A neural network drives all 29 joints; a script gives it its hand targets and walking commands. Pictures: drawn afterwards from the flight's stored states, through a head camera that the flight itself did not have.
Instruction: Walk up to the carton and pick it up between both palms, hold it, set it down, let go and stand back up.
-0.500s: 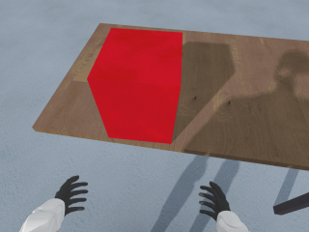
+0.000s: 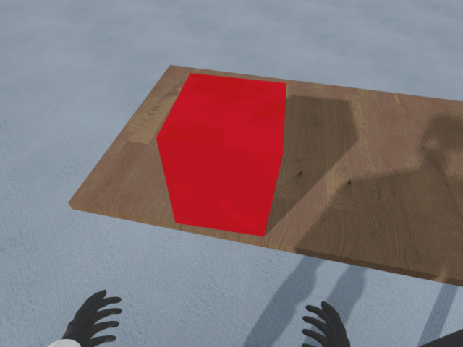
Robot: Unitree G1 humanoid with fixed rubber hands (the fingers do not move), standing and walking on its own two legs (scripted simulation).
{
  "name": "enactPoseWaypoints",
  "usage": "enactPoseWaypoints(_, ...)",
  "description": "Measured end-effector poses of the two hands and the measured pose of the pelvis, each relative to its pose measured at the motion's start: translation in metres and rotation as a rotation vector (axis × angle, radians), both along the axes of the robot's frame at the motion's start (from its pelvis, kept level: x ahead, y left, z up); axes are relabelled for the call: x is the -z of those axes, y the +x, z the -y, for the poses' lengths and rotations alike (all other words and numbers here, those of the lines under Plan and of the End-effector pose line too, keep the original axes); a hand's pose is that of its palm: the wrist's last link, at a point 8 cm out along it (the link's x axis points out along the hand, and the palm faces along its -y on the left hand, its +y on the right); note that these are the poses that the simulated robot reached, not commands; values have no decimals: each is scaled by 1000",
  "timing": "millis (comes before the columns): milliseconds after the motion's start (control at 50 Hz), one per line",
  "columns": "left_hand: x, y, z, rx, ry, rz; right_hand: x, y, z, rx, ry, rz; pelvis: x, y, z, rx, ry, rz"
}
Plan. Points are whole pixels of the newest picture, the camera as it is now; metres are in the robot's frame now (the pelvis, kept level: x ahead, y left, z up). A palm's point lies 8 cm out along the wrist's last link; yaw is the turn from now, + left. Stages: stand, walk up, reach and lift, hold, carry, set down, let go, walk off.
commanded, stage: reach and lift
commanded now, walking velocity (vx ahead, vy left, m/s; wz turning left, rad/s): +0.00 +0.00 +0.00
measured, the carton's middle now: (228, 156) +0.48 +0.04 +0.05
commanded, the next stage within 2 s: none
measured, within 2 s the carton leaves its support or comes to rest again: neither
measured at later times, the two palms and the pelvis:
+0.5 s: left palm (81, 301) +0.20 +0.26 -0.01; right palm (337, 316) +0.19 -0.15 +0.00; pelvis +0.02 +0.02 +0.00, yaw +0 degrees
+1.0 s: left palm (71, 256) +0.25 +0.28 +0.05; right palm (332, 270) +0.25 -0.14 +0.04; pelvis +0.02 +0.03 +0.00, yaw +0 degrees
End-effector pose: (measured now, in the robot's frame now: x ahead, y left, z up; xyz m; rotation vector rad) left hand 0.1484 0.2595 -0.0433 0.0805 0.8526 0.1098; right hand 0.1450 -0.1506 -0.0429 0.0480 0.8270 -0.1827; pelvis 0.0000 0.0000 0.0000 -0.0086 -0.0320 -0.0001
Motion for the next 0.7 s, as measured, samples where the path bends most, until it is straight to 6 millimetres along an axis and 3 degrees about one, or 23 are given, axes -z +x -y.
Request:
enactPoseWaypoints(180, -7, 12, 4, 6, -21, 81, -12, 7, 9, 10, -34, 76, -1, 7, -7, 6, -3, 0)
enactPoseWaypoints(700, -57, 71, 1, 57, -31, 397, -57, 70, 0, 7, -46, 388, -2, 26, -23, 3, -13, 7)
